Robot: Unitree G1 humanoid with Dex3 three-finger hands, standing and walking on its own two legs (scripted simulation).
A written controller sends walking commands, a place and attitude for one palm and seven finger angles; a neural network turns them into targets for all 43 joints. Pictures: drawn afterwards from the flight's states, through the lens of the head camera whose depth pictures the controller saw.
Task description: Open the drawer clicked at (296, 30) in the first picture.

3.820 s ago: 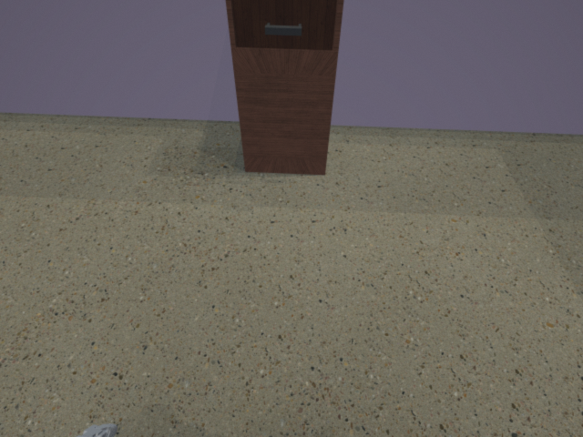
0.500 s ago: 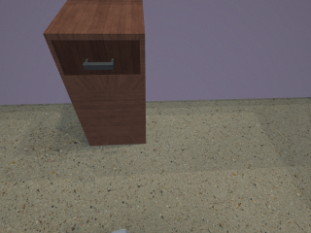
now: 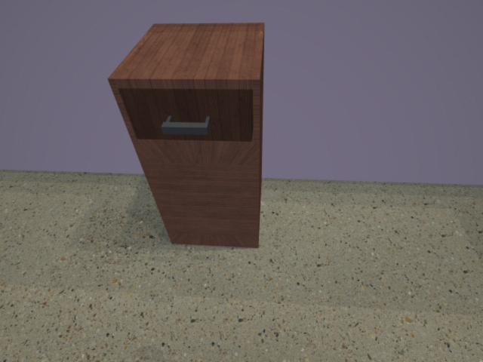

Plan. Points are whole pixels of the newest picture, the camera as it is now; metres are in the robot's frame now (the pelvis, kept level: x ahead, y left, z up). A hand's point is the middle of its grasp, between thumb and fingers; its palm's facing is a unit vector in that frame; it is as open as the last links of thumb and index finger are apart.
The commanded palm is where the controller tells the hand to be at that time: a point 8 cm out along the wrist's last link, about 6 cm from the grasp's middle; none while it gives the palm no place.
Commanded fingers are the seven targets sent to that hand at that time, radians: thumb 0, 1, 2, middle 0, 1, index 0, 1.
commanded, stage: take the last steps up to it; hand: left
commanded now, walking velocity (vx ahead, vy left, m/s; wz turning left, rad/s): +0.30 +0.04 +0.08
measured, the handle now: (187, 123) +0.75 +0.23 -0.02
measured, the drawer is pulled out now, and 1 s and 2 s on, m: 0.00 0.00 0.00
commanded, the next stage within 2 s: come to a stop and stand still in 0.46 s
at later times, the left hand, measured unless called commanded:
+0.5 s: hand out of the picture +0.13 +0.22 -0.17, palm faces +0.10 -0.98 -0.19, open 7.4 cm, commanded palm none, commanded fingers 0.00 0.90 0.90 -0.20 -0.30 -0.20 -0.30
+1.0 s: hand (152, 294) +0.29 +0.23 -0.16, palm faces +0.07 -0.96 -0.25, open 7.3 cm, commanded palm none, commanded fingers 0.00 0.90 0.90 -0.20 -0.30 -0.20 -0.30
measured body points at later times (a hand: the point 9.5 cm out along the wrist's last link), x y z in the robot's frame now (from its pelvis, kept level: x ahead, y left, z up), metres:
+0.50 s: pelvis +0.16 +0.04 +0.00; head +0.18 +0.04 +0.45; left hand +0.12 +0.27 -0.16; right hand +0.24 -0.19 -0.15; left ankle +0.17 +0.16 -0.73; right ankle +0.13 -0.07 -0.68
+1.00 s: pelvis +0.22 +0.04 +0.00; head +0.27 +0.03 +0.45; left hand +0.29 +0.28 -0.14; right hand +0.29 -0.19 -0.16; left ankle +0.20 +0.17 -0.70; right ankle +0.26 -0.06 -0.73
